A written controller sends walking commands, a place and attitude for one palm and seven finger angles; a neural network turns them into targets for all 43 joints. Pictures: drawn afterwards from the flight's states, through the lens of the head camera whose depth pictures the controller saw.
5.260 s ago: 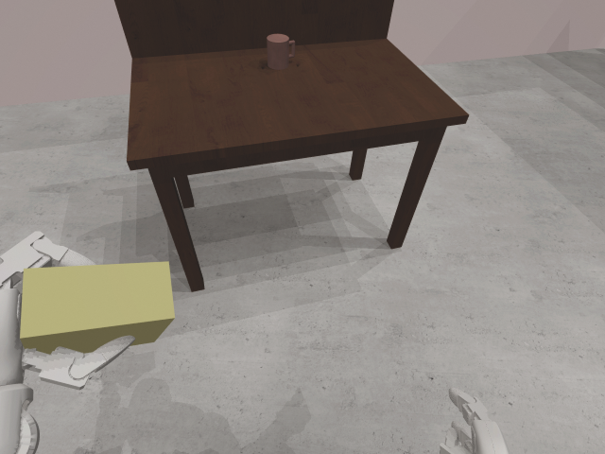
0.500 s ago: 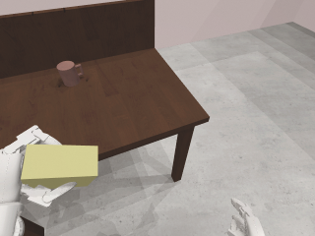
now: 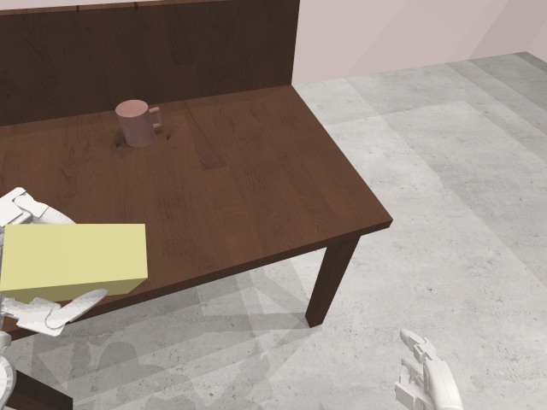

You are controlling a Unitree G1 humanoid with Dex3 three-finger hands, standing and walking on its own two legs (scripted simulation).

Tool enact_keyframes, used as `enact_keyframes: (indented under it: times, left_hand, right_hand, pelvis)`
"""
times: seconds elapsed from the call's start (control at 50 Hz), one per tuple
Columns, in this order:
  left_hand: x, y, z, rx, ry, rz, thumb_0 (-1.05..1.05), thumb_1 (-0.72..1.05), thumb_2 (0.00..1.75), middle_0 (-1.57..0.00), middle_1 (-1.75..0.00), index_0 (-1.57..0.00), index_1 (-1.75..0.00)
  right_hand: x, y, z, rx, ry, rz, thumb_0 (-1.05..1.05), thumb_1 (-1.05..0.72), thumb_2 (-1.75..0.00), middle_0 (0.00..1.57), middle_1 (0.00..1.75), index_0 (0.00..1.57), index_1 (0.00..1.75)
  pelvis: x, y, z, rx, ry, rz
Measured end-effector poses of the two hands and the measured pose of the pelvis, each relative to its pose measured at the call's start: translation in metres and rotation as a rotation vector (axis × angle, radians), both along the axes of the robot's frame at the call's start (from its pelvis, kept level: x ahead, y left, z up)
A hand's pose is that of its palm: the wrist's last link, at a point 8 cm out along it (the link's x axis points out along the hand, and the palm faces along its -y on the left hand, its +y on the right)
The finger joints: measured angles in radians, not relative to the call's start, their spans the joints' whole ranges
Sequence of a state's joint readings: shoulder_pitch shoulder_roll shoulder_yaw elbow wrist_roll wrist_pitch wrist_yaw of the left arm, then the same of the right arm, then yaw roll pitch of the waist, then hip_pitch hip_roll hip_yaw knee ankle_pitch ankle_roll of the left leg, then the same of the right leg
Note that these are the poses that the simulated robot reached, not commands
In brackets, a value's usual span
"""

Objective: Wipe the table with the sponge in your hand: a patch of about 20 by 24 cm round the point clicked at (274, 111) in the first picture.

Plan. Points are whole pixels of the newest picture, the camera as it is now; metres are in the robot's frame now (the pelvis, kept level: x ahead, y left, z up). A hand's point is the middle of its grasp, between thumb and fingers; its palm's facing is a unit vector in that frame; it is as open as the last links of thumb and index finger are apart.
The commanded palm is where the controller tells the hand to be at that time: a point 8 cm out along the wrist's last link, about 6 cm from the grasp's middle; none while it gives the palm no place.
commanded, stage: shuffle to correct the standing spot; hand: left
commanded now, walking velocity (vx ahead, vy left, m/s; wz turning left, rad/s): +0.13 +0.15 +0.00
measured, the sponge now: (97, 263) +0.24 +0.22 +0.15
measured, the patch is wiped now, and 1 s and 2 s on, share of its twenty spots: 0.00 0.00 0.00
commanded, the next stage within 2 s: come to a stop and stand still in 0.88 s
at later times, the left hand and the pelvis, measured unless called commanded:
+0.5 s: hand (38, 242) +0.23 +0.27 +0.19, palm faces +0.33 -0.83 -0.45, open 9.8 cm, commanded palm +0.18 +0.32 +0.19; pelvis +0.01 +0.04 +0.01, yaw -2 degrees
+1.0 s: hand out of the picture +0.27 +0.36 +0.19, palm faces +0.39 -0.82 -0.42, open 9.8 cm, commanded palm +0.22 +0.39 +0.19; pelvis +0.05 +0.11 +0.00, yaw -2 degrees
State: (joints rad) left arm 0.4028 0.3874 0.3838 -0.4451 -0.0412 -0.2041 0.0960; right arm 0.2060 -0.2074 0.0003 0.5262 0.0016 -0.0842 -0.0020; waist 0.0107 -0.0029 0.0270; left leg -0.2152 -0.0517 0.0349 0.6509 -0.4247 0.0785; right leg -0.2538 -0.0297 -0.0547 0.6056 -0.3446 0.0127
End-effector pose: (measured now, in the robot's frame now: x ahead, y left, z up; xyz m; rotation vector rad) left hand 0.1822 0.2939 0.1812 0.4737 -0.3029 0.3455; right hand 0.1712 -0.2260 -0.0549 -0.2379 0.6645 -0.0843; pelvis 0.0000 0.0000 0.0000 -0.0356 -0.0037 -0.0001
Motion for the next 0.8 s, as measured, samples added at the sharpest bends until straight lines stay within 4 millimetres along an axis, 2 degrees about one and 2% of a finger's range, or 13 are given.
enact_keyframes:
  times: [0.08,0.16,0.2,0.28,0.36,0.4,0.46,0.56,0.64,0.7,0.8]
  left_hand:
    - [-0.009,0.001,0.005,-0.018,-0.078,-0.012,-0.01,-0.47,0.99,-0.78,-1.34,-0.78,-1.34]
    - [-0.017,0.009,0.006,-0.009,-0.147,-0.033,0.0,-0.47,0.99,-0.78,-1.34,-0.78,-1.34]
    - [-0.013,0.014,0.006,0.022,-0.16,-0.042,0.0,-0.47,0.99,-0.78,-1.34,-0.78,-1.34]
    - [0.004,0.024,0.011,0.07,-0.11,-0.034,0.0,-0.47,1.0,-0.78,-1.34,-0.78,-1.34]
    - [0.015,0.02,0.022,0.093,-0.076,-0.037,0.0,-0.47,1.0,-0.78,-1.34,-0.78,-1.34]
    - [0.016,0.013,0.024,0.114,-0.066,-0.054,0.0,-0.47,1.0,-0.78,-1.34,-0.78,-1.34]
    - [0.015,0.01,0.024,0.088,-0.024,-0.075,0.0,-0.47,1.0,-0.78,-1.34,-0.78,-1.34]
    - [0.016,0.028,0.014,0.058,0.086,-0.024,0.0,-0.47,1.0,-0.78,-1.34,-0.78,-1.34]
    - [0.025,0.048,0.007,0.047,0.11,0.018,0.0,-0.47,1.0,-0.78,-1.34,-0.78,-1.34]
    - [0.036,0.059,0.005,0.019,0.062,0.009,0.0,-0.47,1.0,-0.78,-1.34,-0.78,-1.34]
    - [0.051,0.068,0.011,0.055,-0.026,-0.061,0.0,-0.47,1.0,-0.78,-1.34,-0.78,-1.34]
  right_hand:
    - [-0.004,0.006,-0.009,-0.016,0.063,0.033,0.01,-0.91,-0.9,0.2,0.3,0.21,0.3]
    - [-0.008,0.012,-0.014,-0.054,0.089,0.024,0.02,-0.91,-0.89,0.2,0.3,0.21,0.3]
    - [-0.009,0.017,-0.02,-0.045,0.067,-0.013,0.02,-0.91,-0.9,0.2,0.3,0.21,0.3]
    - [-0.017,0.035,-0.024,0.04,0.045,-0.06,0.02,-0.91,-0.9,0.2,0.3,0.21,0.3]
    - [-0.027,0.047,-0.028,0.108,0.048,-0.055,0.01,-0.91,-0.9,0.2,0.3,0.21,0.3]
    - [-0.029,0.048,-0.035,0.122,0.053,-0.053,0.01,-0.91,-0.89,0.2,0.3,0.21,0.3]
    - [-0.035,0.044,-0.038,0.111,0.114,-0.069,0.01,-0.91,-0.89,0.2,0.3,0.21,0.3]
    - [-0.04,0.031,-0.023,0.055,0.168,-0.111,0.02,-0.91,-0.89,0.2,0.3,0.21,0.3]
    - [-0.031,0.026,-0.014,-0.016,0.161,-0.117,0.02,-0.91,-0.9,0.2,0.3,0.21,0.3]
    - [-0.014,0.029,-0.011,-0.065,0.112,-0.118,0.02,-0.91,-0.9,0.2,0.3,0.2,0.3]
    - [0.02,0.055,-0.005,-0.036,0.003,-0.141,0.02,-0.91,-0.9,0.2,0.3,0.2,0.3]
  pelvis:
    - [-0.003,0.006,-0.004,-0.002,-0.009,0.02]
    - [-0.003,0.021,-0.013,0.004,-0.017,0.003]
    - [-0.004,0.028,-0.019,0.024,-0.041,-0.017]
    - [-0.003,0.033,-0.012,0.053,-0.045,-0.039]
    - [-0.001,0.033,-0.005,0.058,-0.025,-0.045]
    - [0.0,0.034,-0.007,0.048,-0.02,-0.042]
    - [0.005,0.038,0.0,0.043,-0.016,-0.026]
    - [0.017,0.046,0.017,0.08,0.022,-0.045]
    - [0.024,0.058,0.02,0.094,0.025,-0.042]
    - [0.031,0.074,0.013,0.071,0.01,-0.04]
    - [0.036,0.091,0.001,0.082,-0.016,-0.052]
